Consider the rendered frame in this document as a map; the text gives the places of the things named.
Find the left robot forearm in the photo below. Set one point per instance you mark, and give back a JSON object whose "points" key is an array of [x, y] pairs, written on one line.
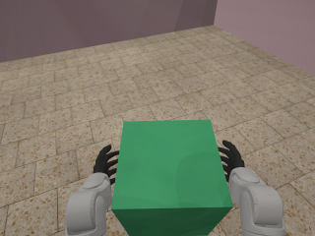
{"points": [[85, 211]]}

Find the carton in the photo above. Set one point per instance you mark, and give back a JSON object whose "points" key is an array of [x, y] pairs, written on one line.
{"points": [[169, 179]]}

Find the robot right hand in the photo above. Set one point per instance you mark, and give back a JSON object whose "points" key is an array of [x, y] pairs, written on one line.
{"points": [[233, 159]]}

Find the robot left hand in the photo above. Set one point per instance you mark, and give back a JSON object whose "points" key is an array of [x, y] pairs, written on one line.
{"points": [[101, 164]]}

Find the right robot forearm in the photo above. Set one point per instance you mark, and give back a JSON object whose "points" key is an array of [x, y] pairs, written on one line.
{"points": [[261, 206]]}

